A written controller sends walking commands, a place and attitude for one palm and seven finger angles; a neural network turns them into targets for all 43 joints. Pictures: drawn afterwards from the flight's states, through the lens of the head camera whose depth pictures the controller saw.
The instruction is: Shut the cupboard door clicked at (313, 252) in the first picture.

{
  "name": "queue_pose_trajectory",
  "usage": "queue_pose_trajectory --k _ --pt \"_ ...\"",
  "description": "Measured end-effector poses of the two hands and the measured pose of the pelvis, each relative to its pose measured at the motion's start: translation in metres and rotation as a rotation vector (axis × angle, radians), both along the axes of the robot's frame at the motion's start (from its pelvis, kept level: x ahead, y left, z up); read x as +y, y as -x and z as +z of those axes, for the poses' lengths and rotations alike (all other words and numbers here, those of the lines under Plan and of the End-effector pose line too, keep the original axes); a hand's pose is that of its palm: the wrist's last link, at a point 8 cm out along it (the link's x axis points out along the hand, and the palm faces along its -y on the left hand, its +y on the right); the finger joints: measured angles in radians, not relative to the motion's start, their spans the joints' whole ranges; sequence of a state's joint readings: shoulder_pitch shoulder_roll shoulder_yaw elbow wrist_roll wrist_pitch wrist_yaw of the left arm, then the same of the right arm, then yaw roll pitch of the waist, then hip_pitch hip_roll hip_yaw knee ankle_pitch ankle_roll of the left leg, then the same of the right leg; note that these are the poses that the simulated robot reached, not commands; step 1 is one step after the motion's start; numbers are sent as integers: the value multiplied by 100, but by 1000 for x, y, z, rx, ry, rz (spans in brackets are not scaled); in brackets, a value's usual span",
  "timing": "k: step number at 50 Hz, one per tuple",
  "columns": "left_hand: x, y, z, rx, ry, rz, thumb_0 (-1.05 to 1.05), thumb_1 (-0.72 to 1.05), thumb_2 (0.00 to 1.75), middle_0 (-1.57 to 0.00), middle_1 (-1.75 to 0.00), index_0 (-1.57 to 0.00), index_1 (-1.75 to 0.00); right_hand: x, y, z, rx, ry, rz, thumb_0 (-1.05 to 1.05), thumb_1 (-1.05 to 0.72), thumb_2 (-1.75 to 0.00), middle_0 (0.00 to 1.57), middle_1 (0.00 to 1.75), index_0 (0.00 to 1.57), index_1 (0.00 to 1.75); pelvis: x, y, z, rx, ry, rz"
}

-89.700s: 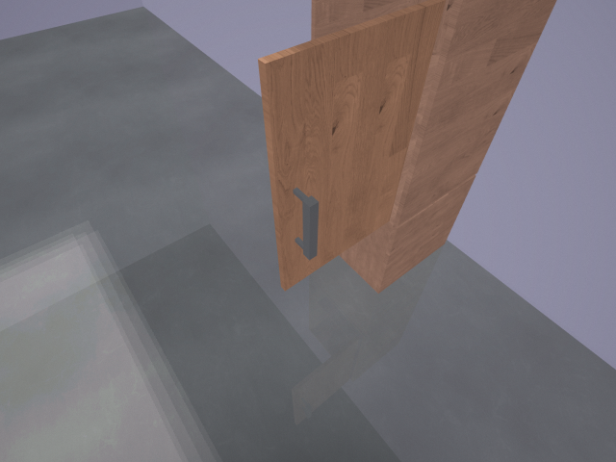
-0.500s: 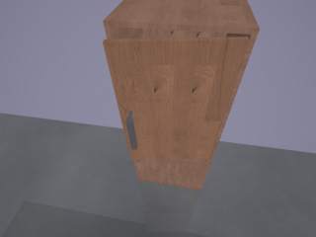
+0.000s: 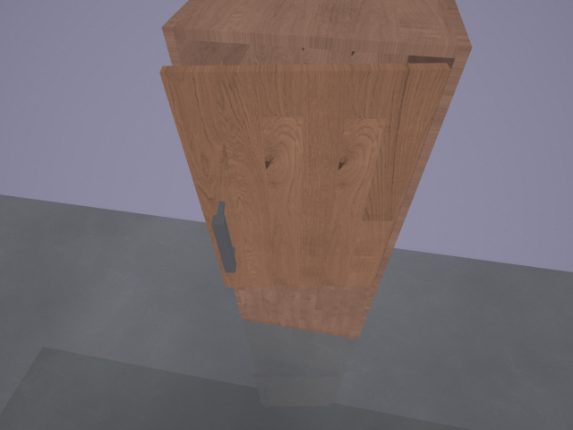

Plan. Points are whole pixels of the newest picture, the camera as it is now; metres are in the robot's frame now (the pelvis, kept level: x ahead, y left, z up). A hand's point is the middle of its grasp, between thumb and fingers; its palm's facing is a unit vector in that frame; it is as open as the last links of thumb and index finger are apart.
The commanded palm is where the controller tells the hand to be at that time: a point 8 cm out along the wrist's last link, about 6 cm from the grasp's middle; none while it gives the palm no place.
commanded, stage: look again from close up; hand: left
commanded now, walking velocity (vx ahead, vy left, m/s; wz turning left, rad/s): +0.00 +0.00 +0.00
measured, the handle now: (226, 238) +0.47 +0.16 -0.09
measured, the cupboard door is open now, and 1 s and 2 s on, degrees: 10 10 10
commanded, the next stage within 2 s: raise the hand and make a fist in 0.24 s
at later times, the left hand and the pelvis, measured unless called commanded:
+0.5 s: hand (165, 387) +0.18 +0.19 -0.05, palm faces +0.27 -0.95 -0.16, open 7.2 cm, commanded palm +0.10 +0.22 -0.07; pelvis +0.00 -0.02 -0.01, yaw +3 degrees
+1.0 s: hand (179, 422) +0.14 +0.16 -0.06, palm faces -0.06 -1.00 -0.06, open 5.0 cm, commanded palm +0.11 +0.23 -0.07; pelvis -0.08 -0.01 -0.13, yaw +4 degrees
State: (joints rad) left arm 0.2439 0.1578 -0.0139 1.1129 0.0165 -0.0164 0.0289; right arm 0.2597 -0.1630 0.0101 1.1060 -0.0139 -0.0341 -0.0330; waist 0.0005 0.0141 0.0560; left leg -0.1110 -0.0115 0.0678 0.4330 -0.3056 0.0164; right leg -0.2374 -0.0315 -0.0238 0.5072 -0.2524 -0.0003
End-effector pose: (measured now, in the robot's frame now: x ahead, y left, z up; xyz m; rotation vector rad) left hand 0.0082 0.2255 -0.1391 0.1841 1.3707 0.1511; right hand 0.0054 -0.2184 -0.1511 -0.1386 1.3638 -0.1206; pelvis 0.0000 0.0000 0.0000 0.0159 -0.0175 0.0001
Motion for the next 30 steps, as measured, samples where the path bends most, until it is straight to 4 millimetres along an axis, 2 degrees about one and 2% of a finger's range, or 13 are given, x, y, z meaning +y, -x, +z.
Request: queue_pose_trajectory --k 9,18,20,24,26,28,30 --pt "-3 -27 3 -56 -11 -7 0 92 90 -20 -30 -20 -30 -12 -14 0 -8 9 7 1 -91 -90 20 30 20 30 -9 -7 0 1 1 6" --pt "-7 -36 3 -81 -19 -7 0 91 90 -20 -30 -20 -30 -22 -20 2 -10 18 10 1 -91 -90 20 30 20 30 -15 -8 0 4 6 11" --pt "2 -61 20 -277 -30 75 1 91 90 -20 -30 -20 -31 -28 -29 6 -119 68 10 1 -90 -90 20 30 20 30 -16 -4 -5 -1 5 5" --pt "7 -128 94 -803 -73 90 1 91 90 -22 -32 -22 -32 -40 -66 17 -406 92 24 1 -90 -90 20 30 20 30 -15 1 -13 21 4 41" --pt "3 -153 123 -1023 -58 65 1 91 90 -23 -34 -23 -34 -45 -88 24 -534 92 40 1 -90 -90 20 30 20 30 -15 7 -18 55 2 54" --pt "-3 -165 137 -1199 -10 30 1 91 90 -25 -36 -25 -37 -48 -109 31 -644 92 62 1 -90 -90 20 30 20 30 -18 17 -27 98 -7 51" --pt "-12 -162 135 -1331 62 -14 0 91 90 -28 -39 -28 -39 -51 -127 38 -732 97 101 1 -90 -90 20 30 20 30 -21 26 -39 142 -16 42"
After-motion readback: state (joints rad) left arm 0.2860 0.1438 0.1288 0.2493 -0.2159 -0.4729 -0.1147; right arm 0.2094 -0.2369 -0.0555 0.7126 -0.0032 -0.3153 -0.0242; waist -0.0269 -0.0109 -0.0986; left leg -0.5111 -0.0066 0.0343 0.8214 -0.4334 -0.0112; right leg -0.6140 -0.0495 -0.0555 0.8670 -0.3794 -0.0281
